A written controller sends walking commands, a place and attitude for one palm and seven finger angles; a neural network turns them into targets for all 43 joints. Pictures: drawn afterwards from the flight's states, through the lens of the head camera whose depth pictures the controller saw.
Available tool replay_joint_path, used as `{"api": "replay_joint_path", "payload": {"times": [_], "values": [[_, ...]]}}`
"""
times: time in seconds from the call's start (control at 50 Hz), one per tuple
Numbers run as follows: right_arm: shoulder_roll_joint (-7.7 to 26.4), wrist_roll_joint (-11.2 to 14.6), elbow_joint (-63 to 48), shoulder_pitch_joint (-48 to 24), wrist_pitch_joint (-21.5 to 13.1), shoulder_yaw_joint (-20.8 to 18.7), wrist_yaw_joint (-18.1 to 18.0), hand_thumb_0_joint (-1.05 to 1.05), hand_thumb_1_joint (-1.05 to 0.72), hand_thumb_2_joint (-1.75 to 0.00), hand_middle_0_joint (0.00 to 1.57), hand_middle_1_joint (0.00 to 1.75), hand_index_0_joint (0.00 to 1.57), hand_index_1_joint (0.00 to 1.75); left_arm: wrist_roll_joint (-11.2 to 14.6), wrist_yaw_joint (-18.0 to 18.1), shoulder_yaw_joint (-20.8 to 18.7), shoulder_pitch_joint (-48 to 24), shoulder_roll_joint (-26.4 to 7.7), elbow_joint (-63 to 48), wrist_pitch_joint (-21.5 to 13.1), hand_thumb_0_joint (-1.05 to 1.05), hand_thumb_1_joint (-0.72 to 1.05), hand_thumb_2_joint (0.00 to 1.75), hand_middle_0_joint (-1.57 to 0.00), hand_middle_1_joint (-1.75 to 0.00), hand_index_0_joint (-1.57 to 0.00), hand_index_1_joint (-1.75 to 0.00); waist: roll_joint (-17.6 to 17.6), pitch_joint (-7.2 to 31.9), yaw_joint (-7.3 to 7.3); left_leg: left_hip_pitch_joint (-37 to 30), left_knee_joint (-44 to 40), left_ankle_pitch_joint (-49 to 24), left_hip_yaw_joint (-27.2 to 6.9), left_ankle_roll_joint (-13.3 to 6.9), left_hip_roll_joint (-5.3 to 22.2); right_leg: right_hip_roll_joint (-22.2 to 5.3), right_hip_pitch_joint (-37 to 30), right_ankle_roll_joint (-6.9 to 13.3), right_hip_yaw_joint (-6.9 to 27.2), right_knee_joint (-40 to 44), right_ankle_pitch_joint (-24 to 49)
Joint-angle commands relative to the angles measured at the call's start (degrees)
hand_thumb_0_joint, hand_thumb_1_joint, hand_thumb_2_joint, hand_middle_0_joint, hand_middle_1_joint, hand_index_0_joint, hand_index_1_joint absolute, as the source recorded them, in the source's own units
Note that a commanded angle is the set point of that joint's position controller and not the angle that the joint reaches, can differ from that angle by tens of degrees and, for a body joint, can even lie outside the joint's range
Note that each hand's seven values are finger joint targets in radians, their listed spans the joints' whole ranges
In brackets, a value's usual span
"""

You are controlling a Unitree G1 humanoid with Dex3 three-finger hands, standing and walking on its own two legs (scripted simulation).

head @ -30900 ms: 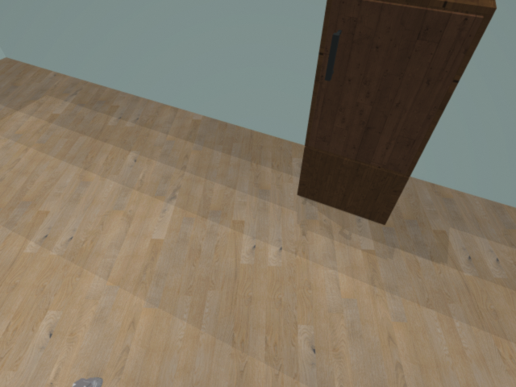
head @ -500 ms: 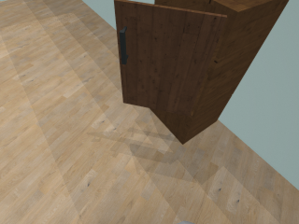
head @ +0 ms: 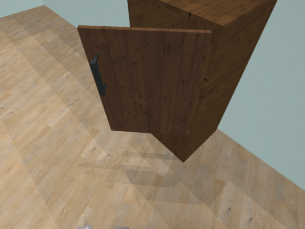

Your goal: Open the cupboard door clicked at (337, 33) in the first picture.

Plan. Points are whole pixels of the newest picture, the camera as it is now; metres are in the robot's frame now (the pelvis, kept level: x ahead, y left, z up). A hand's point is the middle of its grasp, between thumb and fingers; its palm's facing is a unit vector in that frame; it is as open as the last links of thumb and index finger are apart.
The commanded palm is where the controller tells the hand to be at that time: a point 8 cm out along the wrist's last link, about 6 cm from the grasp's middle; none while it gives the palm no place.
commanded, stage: come to a stop and stand still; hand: left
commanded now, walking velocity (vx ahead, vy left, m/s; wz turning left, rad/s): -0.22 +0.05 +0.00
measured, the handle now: (99, 75) +0.63 +0.22 +0.02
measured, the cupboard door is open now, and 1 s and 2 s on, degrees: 42 42 42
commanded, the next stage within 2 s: look again from close up in 0.82 s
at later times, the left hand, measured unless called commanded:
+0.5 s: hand out of the picture +0.03 +0.21 -0.18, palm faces +0.02 -0.97 -0.24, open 7.4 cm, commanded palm none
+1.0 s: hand out of the picture +0.00 +0.16 -0.18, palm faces -0.02 -0.98 -0.20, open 7.3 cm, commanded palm none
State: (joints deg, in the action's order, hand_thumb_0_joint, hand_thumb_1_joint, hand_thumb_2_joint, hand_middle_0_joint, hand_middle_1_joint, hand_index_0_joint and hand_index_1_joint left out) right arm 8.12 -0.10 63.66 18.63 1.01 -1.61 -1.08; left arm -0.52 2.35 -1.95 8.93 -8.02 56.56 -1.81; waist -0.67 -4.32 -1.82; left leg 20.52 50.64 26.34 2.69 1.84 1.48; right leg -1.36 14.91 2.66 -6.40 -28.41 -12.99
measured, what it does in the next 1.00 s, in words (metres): steps on the spot: left foot, then right foot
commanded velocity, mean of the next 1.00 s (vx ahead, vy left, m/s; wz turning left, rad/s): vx -0.03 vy -0.04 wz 0.00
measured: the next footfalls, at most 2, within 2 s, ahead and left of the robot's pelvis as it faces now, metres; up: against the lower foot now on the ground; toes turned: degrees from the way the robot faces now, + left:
left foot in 0.14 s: +0.06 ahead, +0.13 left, +0.00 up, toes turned +0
right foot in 0.50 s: +0.00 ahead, -0.11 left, +0.00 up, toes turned -3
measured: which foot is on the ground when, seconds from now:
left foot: up 0.00-0.12, down 0.14-1.00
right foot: down 0.00-0.16, up 0.18-0.48, down 0.50-1.00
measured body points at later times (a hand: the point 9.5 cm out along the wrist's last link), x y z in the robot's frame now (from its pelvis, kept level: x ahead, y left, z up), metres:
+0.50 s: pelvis -0.01 +0.01 -0.01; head +0.02 +0.01 +0.44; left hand +0.03 +0.26 -0.16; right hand +0.08 -0.23 -0.15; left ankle +0.06 +0.15 -0.74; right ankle -0.04 -0.11 -0.74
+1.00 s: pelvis -0.01 -0.01 +0.00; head +0.01 -0.01 +0.45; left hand +0.01 +0.21 -0.16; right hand -0.03 -0.23 -0.16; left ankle +0.02 +0.13 -0.74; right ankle -0.04 -0.11 -0.74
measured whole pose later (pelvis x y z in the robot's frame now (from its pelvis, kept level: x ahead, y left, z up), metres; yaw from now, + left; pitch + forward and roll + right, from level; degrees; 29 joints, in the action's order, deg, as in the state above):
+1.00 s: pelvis -0.01 -0.01 +0.00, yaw -1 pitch -1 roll -1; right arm 8.7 -0.7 63.5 17.3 0.7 -1.0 -0.9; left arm -0.7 2.8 0.4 16.2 -7.7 62.4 -1.2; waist -2.0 -2.6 -1.2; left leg 16.0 30.9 14.3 -0.1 1.1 3.5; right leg 2.0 8.8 1.6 -2.8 -26.6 -17.2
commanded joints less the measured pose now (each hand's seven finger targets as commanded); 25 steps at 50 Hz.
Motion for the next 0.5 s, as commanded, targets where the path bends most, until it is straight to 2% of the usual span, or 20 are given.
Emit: {"api": "replay_joint_path", "payload": {"times": [0.0, 0.04, 0.08, 0.1, 0.12, 0.14, 0.16, 0.18, 0.2, 0.22, 0.24, 0.28, 0.32, 0.36, 0.38, 0.4, 0.42, 0.44, 0.46, 0.48], "values": [[1.3, -0.1, -2.0, 3.9, 0.8, -0.6, -0.1, 0.00, -0.90, -0.90, 0.20, 0.30, 0.20, 0.30, -0.7, 0.2, -2.2, 3.2, -9.3, -1.2, 0.6, 0.00, 0.90, 0.90, -0.20, -0.30, -0.20, -0.30, 7.8, 6.3, 1.29, -2.4, -7.4, -5.0, 0.8, 1.3, -0.2, -13.3, -3.5, 6.9, 7.5, 7.1, 34.1], [2.4, -0.3, -2.8, 2.7, 0.9, -1.1, -0.2, 0.00, -0.90, -0.90, 0.20, 0.30, 0.20, 0.30, -0.7, 0.2, -2.6, 3.4, -10.4, -0.9, 1.3, 0.00, 0.90, 0.90, -0.20, -0.30, -0.20, -0.30, 8.2, 6.0, 1.44, -3.1, -12.6, -7.4, 0.8, 1.3, -0.4, -13.3, -4.0, 6.3, 8.5, 5.1, 30.3], [3.2, -0.4, -2.9, 3.4, 0.6, -1.6, -0.1, 0.00, -0.90, -0.90, 0.20, 0.30, 0.20, 0.30, -0.5, 0.2, -2.8, 2.8, -10.3, -1.0, 2.0, 0.00, 0.90, 0.90, -0.20, -0.30, -0.20, -0.30, 8.1, 5.9, 0.41, -8.3, -21.6, -15.9, 0.3, 0.8, 0.3, -12.1, -0.9, 3.9, 7.9, 1.2, 22.5], [5.3, -0.6, -3.1, 3.4, 0.1, -1.8, -0.2, 0.00, -0.90, -0.90, 0.20, 0.30, 0.20, 0.30, -0.1, 0.0, -2.5, 3.8, -8.9, -1.3, 2.5, 0.00, 0.90, 0.90, -0.20, -0.30, -0.20, -0.30, 2.4, 6.5, 0.81, -11.8, -24.6, -26.0, -3.0, -1.0, 4.0, -9.1, 2.2, 1.4, 6.2, -2.4, 15.4], [8.9, -1.1, -4.5, 2.3, -0.3, -2.2, -0.4, 0.00, -0.90, -0.90, 0.20, 0.30, 0.20, 0.30, 0.1, -0.1, -2.0, 5.9, -6.5, -1.9, 3.0, 0.00, 0.90, 0.90, -0.20, -0.30, -0.20, -0.30, -7.4, 6.3, 1.78, -10.2, -27.2, -39.7, -12.9, -5.7, 13.3, -3.9, 4.6, -2.1, 2.5, -6.4, 0.8], [11.3, -1.4, -5.7, 1.3, -0.1, -2.6, -0.7, 0.00, -0.90, -0.90, 0.20, 0.30, 0.20, 0.30, 0.1, 0.2, -1.6, 6.6, -5.1, -2.2, 3.4, 0.00, 0.90, 0.90, -0.20, -0.30, -0.20, -0.30, -10.9, 4.9, 1.61, -4.2, -30.8, -39.4, -16.3, -10.0, 18.3, -0.5, 1.7, -2.9, 1.4, -12.7, -15.1], [11.3, -1.7, -6.1, -0.1, -0.4, -2.7, -1.3, 0.00, -0.90, -0.90, 0.20, 0.30, 0.20, 0.30, 0.1, 0.0, -1.7, 5.0, -5.8, -2.2, 4.1, 0.00, 0.90, 0.90, -0.20, -0.30, -0.20, -0.30, -13.2, 4.3, 0.87, -3.5, -34.2, -37.0, -19.8, -12.4, 18.9, 0.7, 4.4, -3.1, 3.5, -21.1, -20.9], [11.1, -1.6, -6.6, -1.5, -0.6, -2.4, -1.8, 0.00, -0.90, -0.90, 0.20, 0.30, 0.20, 0.30, -0.1, -0.2, -1.6, 4.3, -6.4, -2.3, 4.4, 0.00, 0.90, 0.90, -0.20, -0.30, -0.20, -0.30, -12.4, 3.1, 1.09, -2.7, -33.5, -38.2, -19.3, -13.6, 19.3, 0.1, 5.7, -2.6, 6.2, -26.4, -21.5], [10.8, -1.8, -7.5, -3.6, -0.7, -2.2, -2.1, 0.00, -0.90, -0.90, 0.20, 0.30, 0.20, 0.30, -0.1, -0.4, -1.9, 5.0, -6.6, -1.8, 4.3, 0.00, 0.90, 0.90, -0.20, -0.30, -0.20, -0.30, -10.7, 3.4, 1.69, -3.5, -32.7, -38.5, -17.3, -13.5, 18.5, -0.2, 7.0, -2.7, 7.9, -29.3, -20.1], [10.9, -1.8, -8.0, -5.1, -0.6, -2.1, -2.2, 0.00, -0.90, -0.90, 0.20, 0.30, 0.20, 0.30, -0.1, -0.6, -2.0, 5.6, -6.6, -1.3, 4.3, 0.00, 0.90, 0.90, -0.20, -0.30, -0.20, -0.30, -8.8, 3.9, 2.17, -4.9, -31.8, -38.0, -15.4, -13.1, 17.4, -0.1, 7.8, -3.0, 8.0, -30.0, -18.6], [11.1, -1.7, -8.3, -5.3, -0.6, -2.2, -2.2, 0.00, -0.90, -0.90, 0.20, 0.30, 0.20, 0.30, -0.1, -0.8, -2.0, 5.9, -6.6, -1.2, 4.3, 0.00, 0.90, 0.90, -0.20, -0.30, -0.20, -0.30, -7.4, 5.0, 2.01, -7.2, -31.4, -38.1, -14.2, -12.7, 16.7, 0.0, 8.6, -3.3, 7.8, -29.3, -17.5], [11.7, -1.6, -8.1, -4.7, -0.6, -2.6, -2.2, 0.00, -0.90, -0.90, 0.20, 0.30, 0.20, 0.30, -0.2, -1.2, -2.0, 5.5, -6.8, -1.6, 4.2, 0.00, 0.90, 0.90, -0.20, -0.30, -0.20, -0.30, -6.7, 6.7, 1.19, -11.2, -30.6, -39.7, -13.1, -12.5, 16.5, 0.1, 9.2, -3.5, 6.7, -26.0, -17.1], [13.2, -1.5, -7.8, -3.9, -0.4, -3.2, -2.1, 0.00, -0.90, -0.90, 0.20, 0.30, 0.20, 0.30, -0.3, -1.5, -1.8, 5.2, -6.7, -2.2, 4.4, 0.00, 0.90, 0.90, -0.20, -0.30, -0.20, -0.30, -8.3, 8.7, 0.24, -13.9, -30.9, -37.7, -13.0, -12.3, 16.9, 0.0, 8.4, -3.8, 5.8, -22.8, -17.2], [13.6, -1.6, -7.7, -3.9, -0.2, -3.6, -1.9, 0.00, -0.90, -0.90, 0.20, 0.30, 0.20, 0.30, -0.3, -1.6, -1.6, 5.3, -6.2, -2.4, 4.2, 0.00, 0.90, 0.90, -0.20, -0.30, -0.20, -0.30, -9.9, 9.2, -0.26, -13.9, -30.7, -34.9, -12.9, -11.8, 16.4, 0.1, 5.8, -3.6, 4.7, -16.7, -16.7], [13.2, -1.6, -7.7, -4.3, -0.2, -3.5, -1.8, 0.00, -0.90, -0.90, 0.20, 0.30, 0.20, 0.30, -0.3, -1.6, -1.4, 6.0, -6.1, -2.2, 3.9, 0.00, 0.90, 0.90, -0.20, -0.30, -0.20, -0.30, -8.6, 8.7, 0.05, -13.1, -29.8, -35.1, -12.5, -11.4, 15.8, 0.4, 3.7, -3.2, 4.1, -11.7, -15.2], [13.7, -1.3, -7.9, -5.0, -0.1, -3.6, -1.6, 0.00, -0.90, -0.90, 0.20, 0.30, 0.20, 0.30, -0.2, -1.7, -1.5, 8.0, -5.9, -1.6, 3.7, 0.00, 0.90, 0.90, -0.20, -0.30, -0.20, -0.30, -9.0, 9.1, 0.95, -11.3, -28.9, -32.7, -11.5, -10.2, 14.6, 0.6, -0.1, -3.2, 3.4, -5.7, -10.5], [13.3, -1.0, -8.0, -5.6, 0.0, -3.6, -1.5, 0.00, -0.90, -0.90, 0.20, 0.30, 0.20, 0.30, -0.3, -1.5, -1.5, 10.3, -6.3, -0.6, 3.6, 0.00, 0.90, 0.90, -0.20, -0.30, -0.20, -0.30, -7.4, 9.4, 1.78, -8.6, -27.7, -27.5, -10.5, -8.6, 12.8, 1.0, -4.9, -3.0, 2.7, 1.0, -4.1], [11.8, -0.6, -8.2, -5.9, 0.1, -3.4, -1.2, 0.00, -0.90, -0.90, 0.20, 0.30, 0.20, 0.30, -0.6, -1.3, -1.6, 11.7, -7.5, -0.4, 3.2, 0.00, 0.90, 0.90, -0.20, -0.30, -0.20, -0.30, -2.6, 7.9, 2.45, -4.9, -24.8, -20.6, -8.3, -6.0, 9.6, -1.2, -7.7, -2.5, 5.9, 8.5, -0.4], [8.6, -0.2, -8.9, -6.3, 0.4, -3.0, -0.8, 0.00, -0.90, -0.90, 0.20, 0.30, 0.20, 0.30, -1.1, -1.0, -2.0, 10.5, -10.9, -0.7, 2.9, 0.00, 0.90, 0.90, -0.20, -0.30, -0.20, -0.30, 7.4, 4.8, 1.64, 0.8, -20.3, -8.7, -3.2, -2.2, 4.0, -9.3, -6.2, 0.6, 16.3, 13.5, -3.1], [6.4, -0.3, -9.6, -7.7, 0.7, -2.1, -0.1, 0.00, -0.90, -0.90, 0.20, 0.30, 0.20, 0.30, -1.0, -1.0, -1.9, 7.2, -13.0, -1.7, 2.8, 0.00, 0.90, 0.90, -0.20, -0.30, -0.20, -0.30, 11.5, 1.7, 1.24, -1.0, -17.8, -3.1, -0.6, -0.4, 0.4, -15.1, 1.6, 4.3, 19.2, 17.0, -8.0]]}}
